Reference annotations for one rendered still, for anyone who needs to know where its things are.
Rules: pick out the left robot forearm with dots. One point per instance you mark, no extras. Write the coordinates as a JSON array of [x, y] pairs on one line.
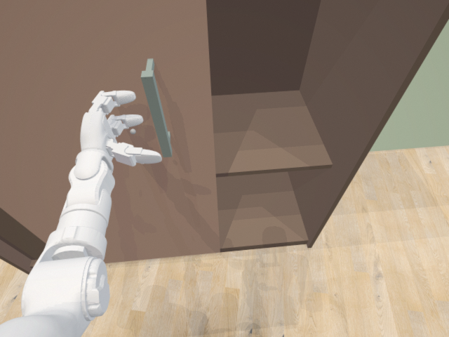
[[85, 215]]

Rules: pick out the wardrobe door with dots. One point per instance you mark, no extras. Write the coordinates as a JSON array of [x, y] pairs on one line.
[[55, 57], [19, 237]]

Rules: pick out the robot left upper arm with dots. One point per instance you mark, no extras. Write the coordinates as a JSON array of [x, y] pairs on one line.
[[62, 297]]

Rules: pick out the left robot hand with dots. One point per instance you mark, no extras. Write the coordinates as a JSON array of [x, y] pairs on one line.
[[96, 129]]

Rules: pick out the handle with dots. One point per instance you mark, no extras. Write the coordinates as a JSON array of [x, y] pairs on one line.
[[154, 102]]

